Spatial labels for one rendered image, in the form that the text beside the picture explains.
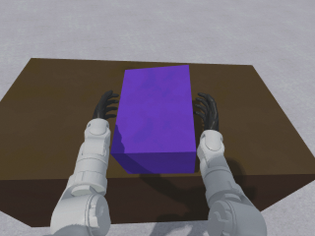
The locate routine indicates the left robot hand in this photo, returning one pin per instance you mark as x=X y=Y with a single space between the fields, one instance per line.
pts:
x=101 y=109

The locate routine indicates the pedestal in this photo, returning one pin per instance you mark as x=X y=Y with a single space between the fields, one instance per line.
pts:
x=45 y=112

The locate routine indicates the left robot forearm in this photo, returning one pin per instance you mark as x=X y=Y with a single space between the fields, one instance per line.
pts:
x=89 y=176

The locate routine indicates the right robot forearm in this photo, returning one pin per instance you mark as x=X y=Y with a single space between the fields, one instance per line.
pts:
x=216 y=175

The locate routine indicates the robot right upper arm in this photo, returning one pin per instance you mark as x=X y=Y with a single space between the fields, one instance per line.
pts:
x=229 y=218

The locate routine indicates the robot left upper arm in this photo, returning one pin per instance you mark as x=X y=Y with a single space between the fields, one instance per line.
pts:
x=85 y=215

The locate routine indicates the right robot hand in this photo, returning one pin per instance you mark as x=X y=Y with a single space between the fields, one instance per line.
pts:
x=211 y=116

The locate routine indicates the carton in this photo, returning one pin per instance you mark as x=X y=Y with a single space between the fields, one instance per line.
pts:
x=154 y=130

